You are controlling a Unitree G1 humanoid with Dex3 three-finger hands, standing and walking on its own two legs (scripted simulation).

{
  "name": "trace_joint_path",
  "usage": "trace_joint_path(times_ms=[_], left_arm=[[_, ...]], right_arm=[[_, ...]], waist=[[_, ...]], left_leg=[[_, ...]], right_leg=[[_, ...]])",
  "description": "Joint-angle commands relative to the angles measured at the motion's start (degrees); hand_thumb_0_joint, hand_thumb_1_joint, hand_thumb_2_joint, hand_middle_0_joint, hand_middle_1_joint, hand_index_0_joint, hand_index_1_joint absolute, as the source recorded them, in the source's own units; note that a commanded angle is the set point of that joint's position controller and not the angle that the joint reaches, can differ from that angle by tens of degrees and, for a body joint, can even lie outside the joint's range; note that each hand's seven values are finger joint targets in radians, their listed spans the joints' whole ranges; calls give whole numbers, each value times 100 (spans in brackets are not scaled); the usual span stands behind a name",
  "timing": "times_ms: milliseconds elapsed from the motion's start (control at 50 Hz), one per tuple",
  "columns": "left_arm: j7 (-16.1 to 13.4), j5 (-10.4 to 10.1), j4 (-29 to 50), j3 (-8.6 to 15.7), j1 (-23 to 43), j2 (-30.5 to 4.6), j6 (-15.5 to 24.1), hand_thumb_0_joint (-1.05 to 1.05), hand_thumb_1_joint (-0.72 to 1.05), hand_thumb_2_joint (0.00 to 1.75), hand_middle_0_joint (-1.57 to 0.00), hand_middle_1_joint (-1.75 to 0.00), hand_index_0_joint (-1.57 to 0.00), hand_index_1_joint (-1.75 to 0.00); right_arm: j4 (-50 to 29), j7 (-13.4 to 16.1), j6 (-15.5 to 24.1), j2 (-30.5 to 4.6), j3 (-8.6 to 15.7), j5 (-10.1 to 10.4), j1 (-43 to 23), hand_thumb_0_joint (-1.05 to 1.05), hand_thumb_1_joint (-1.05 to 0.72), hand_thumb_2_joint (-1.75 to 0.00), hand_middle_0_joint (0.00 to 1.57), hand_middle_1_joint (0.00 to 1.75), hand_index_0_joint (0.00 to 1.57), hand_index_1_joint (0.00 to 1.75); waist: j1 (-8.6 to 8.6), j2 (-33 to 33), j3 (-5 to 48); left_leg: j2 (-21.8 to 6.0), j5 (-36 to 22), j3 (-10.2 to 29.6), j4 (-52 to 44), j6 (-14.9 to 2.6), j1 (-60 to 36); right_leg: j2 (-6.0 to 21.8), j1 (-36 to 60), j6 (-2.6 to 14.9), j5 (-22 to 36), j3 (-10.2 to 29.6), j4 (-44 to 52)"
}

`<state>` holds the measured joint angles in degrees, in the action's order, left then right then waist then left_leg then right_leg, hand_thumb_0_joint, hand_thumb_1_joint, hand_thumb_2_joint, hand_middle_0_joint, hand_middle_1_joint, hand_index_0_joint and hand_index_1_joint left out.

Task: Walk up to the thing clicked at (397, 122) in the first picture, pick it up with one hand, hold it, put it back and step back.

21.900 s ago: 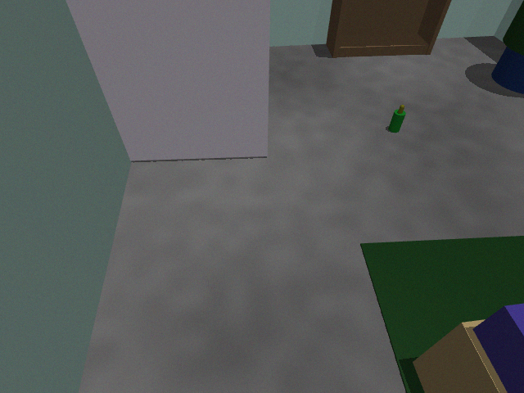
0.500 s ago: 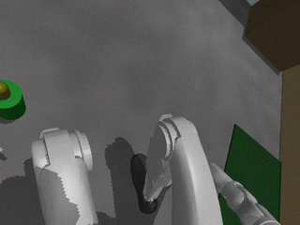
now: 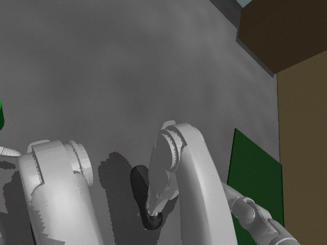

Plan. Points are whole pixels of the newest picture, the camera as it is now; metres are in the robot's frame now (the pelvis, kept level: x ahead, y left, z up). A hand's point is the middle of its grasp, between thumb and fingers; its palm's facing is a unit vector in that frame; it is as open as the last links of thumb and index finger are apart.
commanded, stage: rest palm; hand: left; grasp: from the side
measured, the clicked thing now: out of the picture +0.43 +0.28 -0.19
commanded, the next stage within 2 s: close in 0.10 s
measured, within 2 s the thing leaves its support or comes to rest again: leaves its support in 1.32 s
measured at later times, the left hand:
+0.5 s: hand out of the picture +0.41 +0.27 -0.18, palm faces +0.32 -0.95 +0.01, open 11.6 cm
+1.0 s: hand out of the picture +0.42 +0.27 -0.18, palm faces +0.34 -0.94 +0.00, open 9.3 cm
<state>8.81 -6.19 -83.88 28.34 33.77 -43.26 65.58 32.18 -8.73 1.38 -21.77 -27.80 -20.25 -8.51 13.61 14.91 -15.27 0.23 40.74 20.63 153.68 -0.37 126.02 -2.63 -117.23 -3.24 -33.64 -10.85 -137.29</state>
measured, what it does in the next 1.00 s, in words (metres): stands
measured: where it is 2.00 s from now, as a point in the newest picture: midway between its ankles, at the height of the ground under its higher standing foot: (108, 230)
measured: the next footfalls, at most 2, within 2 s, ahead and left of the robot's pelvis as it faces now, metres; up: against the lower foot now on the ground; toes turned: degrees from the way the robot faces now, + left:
none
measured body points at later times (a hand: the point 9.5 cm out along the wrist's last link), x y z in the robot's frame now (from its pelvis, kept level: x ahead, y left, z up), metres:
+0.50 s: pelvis +0.00 +0.00 +0.00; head +0.22 +0.20 +0.33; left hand +0.39 +0.32 -0.18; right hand +0.18 -0.24 -0.02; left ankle +0.08 +0.12 -0.25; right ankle +0.15 -0.14 -0.24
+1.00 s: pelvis +0.00 +0.00 +0.00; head +0.23 +0.21 +0.33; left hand +0.39 +0.32 -0.18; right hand +0.18 -0.24 -0.02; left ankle +0.08 +0.12 -0.25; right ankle +0.15 -0.14 -0.24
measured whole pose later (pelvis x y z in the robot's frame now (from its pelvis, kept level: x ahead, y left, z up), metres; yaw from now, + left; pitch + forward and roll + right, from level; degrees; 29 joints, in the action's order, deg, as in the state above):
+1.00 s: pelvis +0.00 +0.00 +0.00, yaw -1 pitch +11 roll -20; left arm -2.1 -2.7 -86.2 25.2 36.5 -47.3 67.9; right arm 32.4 -9.5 -1.1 -20.9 -30.1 -21.6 -10.7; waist 14.1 16.2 -17.2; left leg -0.1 42.1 22.5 153.6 -0.1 125.9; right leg -3.1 -117.0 -4.0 -33.7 -12.3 -135.9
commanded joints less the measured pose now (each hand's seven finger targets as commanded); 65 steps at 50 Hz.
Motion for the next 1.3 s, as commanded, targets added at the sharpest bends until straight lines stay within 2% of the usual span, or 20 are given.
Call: trace_joint_path(times_ms=[0,40,80,180,240,300,380,420,480,520,560,600,700,820,960,1040,1140,1160,1200,1280], left_arm=[[-282,82,724,8,914,-852,519,0,-46,12,-6,-7,-5,-8],[-396,100,769,-65,974,-768,547,0,-43,13,-4,-7,-3,-7],[-496,128,765,-182,1065,-670,555,0,-34,18,-13,-10,-11,-11],[-738,190,753,-176,1051,-806,604,0,-23,25,-16,-14,-13,-15],[-838,230,727,-176,1069,-855,631,0,-3,38,-33,-31,-31,-32],[-915,281,761,-143,1145,-984,672,0,11,45,-40,-37,-38,-38],[-956,335,724,-302,1189,-832,653,0,30,54,-49,-45,-47,-46],[-987,348,704,-270,1223,-886,639,0,34,57,-53,-48,-51,-49],[-999,368,685,-404,1311,-851,622,0,42,62,-59,-54,-57,-55],[-1020,372,640,-372,1267,-876,589,0,50,67,-64,-59,-62,-60],[-1033,384,640,-426,1430,-892,589,0,44,73,-70,-67,-68,-68],[-1063,404,670,-453,1434,-904,573,0,44,76,-73,-71,-71,-72],[-1084,439,642,-423,1616,-960,608,0,45,84,-83,-82,-82,-82],[-1081,384,588,-384,1653,-1007,608,0,42,95,-94,-94,-93,-96],[-1085,341,588,-345,1696,-997,611,0,47,115,-110,-115,-108,-118],[-1048,290,870,-353,1784,-988,563,0,47,120,-115,-121,-112,-124],[-1006,286,1585,-272,1682,-1054,470,0,46,124,-120,-127,-118,-130],[-1002,275,1688,-258,1659,-976,438,0,47,125,-121,-128,-118,-131],[-975,293,2281,-196,1658,-1124,372,0,43,125,-123,-130,-121,-133],[-964,244,3353,-133,1585,-1153,87,0,42,122,-123,-129,-121,-132]], right_arm=[[-150,81,-89,-2049,687,-80,-57,0,-91,-90,20,30,20,30],[-151,67,-103,-2059,694,-99,-43,0,-91,-91,20,30,20,30],[-90,56,-116,-2078,696,-110,-18,0,-90,-91,20,30,20,30],[-81,39,-153,-2027,624,-131,-54,0,-89,-90,20,30,20,30],[-66,31,-169,-2006,592,-147,-74,0,-89,-90,20,30,20,30],[-60,37,-192,-2019,568,-164,-84,0,-88,-90,20,30,20,30],[-33,33,-218,-2003,566,-171,-105,0,-88,-90,20,30,20,30],[-33,35,-225,-2024,566,-170,-97,0,-88,-90,20,30,20,30],[-7,31,-244,-2036,564,-170,-93,0,-87,-89,20,30,20,30],[-24,34,-254,-2009,547,-165,-91,0,-86,-89,20,30,20,30],[-29,33,-263,-2004,540,-171,-83,0,-87,-90,20,30,20,30],[-14,26,-256,-2003,548,-155,-101,0,-87,-90,20,30,20,30],[-7,23,-278,-2032,539,-159,-108,0,-88,-90,20,30,20,30],[-43,19,-277,-2026,522,-152,-157,0,-88,-90,20,30,20,30],[5,22,-321,-2066,493,-160,-42,0,-90,-90,20,30,20,30],[4,21,-330,-2044,540,-139,-31,0,-90,-91,20,30,20,30],[23,14,-347,-2013,661,-106,76,0,-90,-91,20,30,20,30],[16,3,-357,-2005,702,-86,103,0,-91,-91,20,30,20,30],[9,-1,-367,-1959,785,-56,125,0,-91,-91,20,30,20,30],[-31,27,-396,-1867,1008,52,279,0,-91,-91,20,30,20,30]], waist=[[490,-3180,2943],[562,-3174,2956],[675,-3143,2873],[642,-3018,2879],[671,-2974,2865],[660,-3110,2872],[754,-3040,2831],[756,-3064,2847],[819,-3124,2796],[785,-3027,2863],[840,-3026,2793],[800,-3008,2731],[889,-3090,2730],[876,-2995,2693],[926,-3151,2843],[877,-3179,2899],[661,-3615,3354],[676,-3634,3396],[516,-3897,3631],[343,-4214,4164]], left_leg=[[-318,-542,-395,-2286,317,-2260],[-326,-577,-392,-2259,313,-2297],[-316,-561,-376,-2227,306,-2221],[-322,-559,-386,-2156,262,-2093],[-321,-484,-410,-2106,244,-2036],[-345,-564,-361,-2156,272,-2146],[-350,-584,-349,-2133,267,-2130],[-366,-629,-309,-2167,282,-2187],[-375,-636,-289,-2176,288,-2211],[-366,-659,-313,-2144,271,-2189],[-356,-522,-331,-2143,252,-2109],[-363,-443,-324,-2178,244,-2073],[-393,-502,-209,-2236,288,-2215],[-375,-300,-262,-2189,237,-2072],[-401,-667,-172,-2221,297,-2326],[-365,-601,-292,-2171,262,-2223],[-377,-944,-325,-2282,331,-2660],[-367,-987,-342,-2304,335,-2668],[-378,-1030,-396,-2367,358,-2845],[-350,-1228,-575,-2436,342,-3040]], right_leg=[[-159,1195,329,625,-851,653],[-161,1198,320,680,-858,682],[-165,1197,313,715,-880,704],[-205,1334,305,736,-895,752],[-232,1363,293,700,-897,805],[-232,1354,299,750,-934,757],[-244,1334,292,807,-954,775],[-236,1311,297,840,-960,758],[-242,1295,301,859,-968,736],[-253,1340,303,883,-955,792],[-264,1314,303,784,-957,838],[-254,1269,310,724,-941,845],[-232,1169,302,767,-982,758],[-254,1210,296,639,-958,858],[-240,1295,307,912,-982,771],[-240,1346,308,866,-927,863],[-201,1433,341,1073,-869,775],[-188,1458,342,1103,-863,770],[-173,1393,369,1094,-801,765],[-148,1533,419,1227,-619,841]])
